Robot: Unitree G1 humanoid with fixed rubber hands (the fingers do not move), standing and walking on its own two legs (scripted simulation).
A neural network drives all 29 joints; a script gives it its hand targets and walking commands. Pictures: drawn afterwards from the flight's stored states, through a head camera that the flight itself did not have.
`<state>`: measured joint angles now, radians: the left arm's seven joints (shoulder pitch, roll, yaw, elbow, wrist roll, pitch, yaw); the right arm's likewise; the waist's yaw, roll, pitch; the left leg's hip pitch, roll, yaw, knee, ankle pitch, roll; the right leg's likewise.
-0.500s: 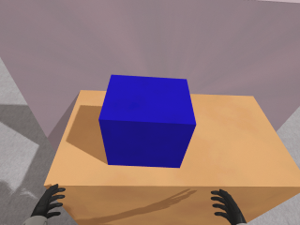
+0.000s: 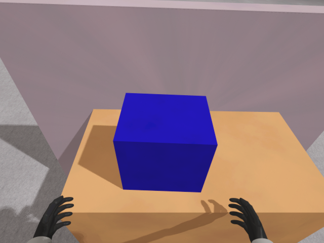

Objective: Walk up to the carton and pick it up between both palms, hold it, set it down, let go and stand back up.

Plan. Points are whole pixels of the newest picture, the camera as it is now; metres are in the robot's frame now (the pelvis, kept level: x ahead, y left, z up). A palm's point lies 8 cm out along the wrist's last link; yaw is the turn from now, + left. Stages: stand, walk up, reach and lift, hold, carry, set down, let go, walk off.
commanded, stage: reach and lift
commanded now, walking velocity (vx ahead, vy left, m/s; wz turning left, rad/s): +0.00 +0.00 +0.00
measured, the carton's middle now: (163, 143) +0.44 +0.00 -0.01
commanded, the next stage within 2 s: none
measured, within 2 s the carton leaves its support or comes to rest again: neither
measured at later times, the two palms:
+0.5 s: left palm (68, 201) +0.25 +0.23 -0.01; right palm (254, 205) +0.25 -0.23 -0.02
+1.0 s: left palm (73, 163) +0.32 +0.23 +0.04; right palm (257, 166) +0.32 -0.25 +0.04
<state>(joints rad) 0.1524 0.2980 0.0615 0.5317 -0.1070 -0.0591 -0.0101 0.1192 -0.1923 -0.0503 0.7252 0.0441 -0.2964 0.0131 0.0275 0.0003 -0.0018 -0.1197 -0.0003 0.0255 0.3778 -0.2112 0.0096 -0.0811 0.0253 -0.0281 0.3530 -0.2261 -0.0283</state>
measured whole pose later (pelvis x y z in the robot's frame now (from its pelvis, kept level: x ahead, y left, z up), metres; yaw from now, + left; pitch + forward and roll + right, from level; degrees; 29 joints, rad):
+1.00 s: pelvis +0.00 -0.01 +0.00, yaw -1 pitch +3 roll +0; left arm -0.37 0.29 0.01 0.85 -0.22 -0.21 0.01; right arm -0.39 -0.36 0.14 0.97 0.42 -0.29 0.05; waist 0.04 -0.02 -0.10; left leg -0.26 0.02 0.04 0.42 -0.22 0.00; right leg -0.24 0.04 0.00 0.41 -0.23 -0.04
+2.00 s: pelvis -0.01 -0.01 -0.01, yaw -1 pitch +15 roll -1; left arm -1.02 0.37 -0.07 1.20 -0.29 0.01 0.01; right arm -1.05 -0.49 0.21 1.33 0.54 -0.05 0.06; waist 0.06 -0.01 -0.23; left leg -0.53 0.03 0.02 0.46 -0.20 0.00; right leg -0.49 0.06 -0.02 0.40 -0.18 -0.04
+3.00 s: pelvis -0.02 -0.01 -0.04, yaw -1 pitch +30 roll -1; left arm -1.09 0.32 -0.13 1.49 -0.34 -0.36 0.02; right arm -1.08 -0.37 0.16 1.45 0.47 -0.30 0.06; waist 0.05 -0.02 -0.32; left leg -0.92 0.03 0.02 0.64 -0.24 0.00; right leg -0.89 0.04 -0.05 0.61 -0.24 -0.04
